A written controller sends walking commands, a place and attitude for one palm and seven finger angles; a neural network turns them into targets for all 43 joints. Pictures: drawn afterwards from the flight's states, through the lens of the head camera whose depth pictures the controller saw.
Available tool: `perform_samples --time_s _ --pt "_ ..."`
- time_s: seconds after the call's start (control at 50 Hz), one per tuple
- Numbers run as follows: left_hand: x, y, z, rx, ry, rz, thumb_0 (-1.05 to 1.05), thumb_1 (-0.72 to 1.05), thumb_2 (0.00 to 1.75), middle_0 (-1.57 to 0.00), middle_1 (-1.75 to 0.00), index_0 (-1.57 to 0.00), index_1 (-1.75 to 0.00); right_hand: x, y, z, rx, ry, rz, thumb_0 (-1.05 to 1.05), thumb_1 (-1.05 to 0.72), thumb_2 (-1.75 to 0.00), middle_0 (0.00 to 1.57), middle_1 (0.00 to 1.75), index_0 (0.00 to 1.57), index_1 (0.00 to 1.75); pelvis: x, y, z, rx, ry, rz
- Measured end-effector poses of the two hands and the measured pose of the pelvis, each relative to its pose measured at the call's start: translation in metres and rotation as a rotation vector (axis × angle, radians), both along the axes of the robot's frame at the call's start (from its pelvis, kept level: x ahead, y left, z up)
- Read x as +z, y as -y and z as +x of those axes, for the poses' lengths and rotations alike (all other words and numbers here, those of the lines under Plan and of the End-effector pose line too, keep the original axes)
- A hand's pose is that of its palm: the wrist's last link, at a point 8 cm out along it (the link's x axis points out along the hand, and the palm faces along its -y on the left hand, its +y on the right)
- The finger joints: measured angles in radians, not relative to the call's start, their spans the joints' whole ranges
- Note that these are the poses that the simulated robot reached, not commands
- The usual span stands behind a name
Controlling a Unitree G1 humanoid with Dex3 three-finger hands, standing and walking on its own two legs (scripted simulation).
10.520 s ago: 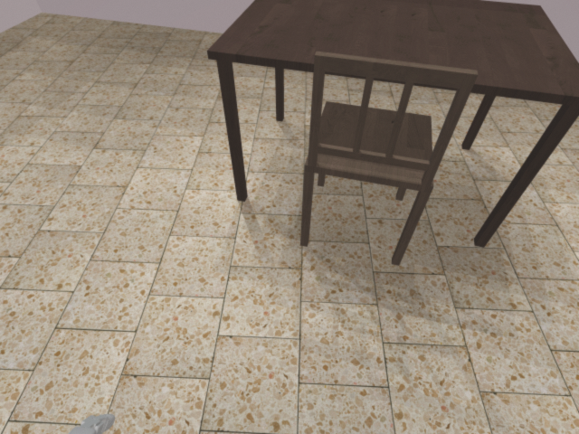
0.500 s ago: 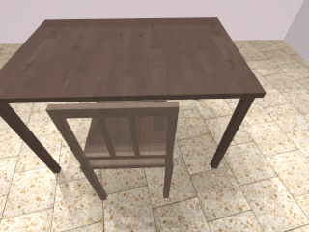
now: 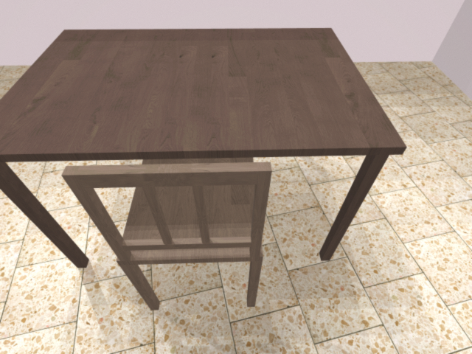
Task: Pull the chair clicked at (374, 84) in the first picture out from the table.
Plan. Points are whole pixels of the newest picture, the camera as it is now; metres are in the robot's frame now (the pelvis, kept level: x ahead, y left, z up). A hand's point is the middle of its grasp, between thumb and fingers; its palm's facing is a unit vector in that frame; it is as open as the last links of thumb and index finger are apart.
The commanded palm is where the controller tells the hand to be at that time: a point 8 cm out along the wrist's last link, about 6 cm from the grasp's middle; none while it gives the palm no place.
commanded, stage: shuffle to correct the standing spot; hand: left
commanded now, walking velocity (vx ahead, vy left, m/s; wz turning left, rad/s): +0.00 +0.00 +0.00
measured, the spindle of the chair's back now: (158, 216) +0.43 +0.21 -0.10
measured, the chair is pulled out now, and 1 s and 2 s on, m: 0.00 0.00 0.00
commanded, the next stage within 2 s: come to a stop and stand still in 0.70 s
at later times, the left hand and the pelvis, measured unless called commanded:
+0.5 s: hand out of the picture -0.01 +0.14 -0.18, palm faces +0.06 -0.98 -0.18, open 7.4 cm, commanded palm none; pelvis +0.02 -0.03 -0.01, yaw +2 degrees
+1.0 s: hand out of the picture +0.03 +0.10 -0.17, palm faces +0.08 -0.97 -0.25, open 7.4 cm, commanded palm none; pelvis +0.02 -0.09 +0.00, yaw +2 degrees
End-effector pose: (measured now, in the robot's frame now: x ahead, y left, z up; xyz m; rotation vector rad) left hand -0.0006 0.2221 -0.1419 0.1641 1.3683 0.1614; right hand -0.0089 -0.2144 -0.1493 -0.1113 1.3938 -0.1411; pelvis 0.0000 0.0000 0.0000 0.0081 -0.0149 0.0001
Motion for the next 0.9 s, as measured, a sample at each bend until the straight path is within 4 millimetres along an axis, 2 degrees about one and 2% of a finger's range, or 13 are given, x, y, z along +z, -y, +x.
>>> perform_samples --time_s 0.2,0.38,0.5,0.6,0.76,0.9 --pt "-0.003 0.004 -0.001 0.01 -0.011 -0.014 0.0 0.92 0.9 -0.2 -0.3 -0.2 -0.3 0.001 -0.001 -0.001 0.0 -0.021 -0.001 0.01 -0.91 -0.9 0.2 0.3 0.2 0.3 0.0 0.002 0.006 0.015 0.003 -0.002" --pt "-0.008 0.02 -0.011 0.05 -0.052 -0.036 0.0 0.91 0.9 -0.2 -0.3 -0.19 -0.3 0.001 0.009 0.006 0.012 -0.056 -0.014 0.01 -0.91 -0.9 0.2 0.3 0.2 0.3 -0.002 0.014 0.016 0.038 -0.003 0.002" --pt "-0.01 0.035 -0.018 0.062 -0.096 -0.035 0.0 0.91 0.9 -0.2 -0.3 -0.19 -0.3 -0.003 0.032 0.016 0.0 -0.058 -0.039 0.01 -0.91 -0.9 0.21 0.3 0.21 0.3 -0.006 0.03 0.02 0.031 -0.012 0.001" --pt "-0.011 0.047 -0.015 0.066 -0.102 -0.027 0.0 0.91 0.9 -0.2 -0.3 -0.19 -0.3 -0.006 0.057 0.024 -0.004 -0.054 -0.067 0.01 -0.91 -0.9 0.21 0.3 0.21 0.3 -0.01 0.045 0.021 0.032 -0.018 -0.007" --pt "-0.018 0.058 0.009 0.067 -0.047 -0.038 0.0 0.91 0.9 -0.2 -0.3 -0.2 -0.3 0.003 0.087 0.032 0.013 -0.047 -0.125 0.0 -0.91 -0.9 0.2 0.3 0.2 0.3 -0.011 0.06 0.022 0.041 -0.024 0.001" --pt "-0.011 0.062 0.027 0.053 0.023 0.029 0.0 0.91 0.9 -0.2 -0.3 -0.2 -0.3 -0.01 0.112 0.04 0.023 -0.051 -0.112 0.01 -0.91 -0.9 0.2 0.3 0.2 0.3 -0.017 0.082 0.019 0.043 -0.02 0.005"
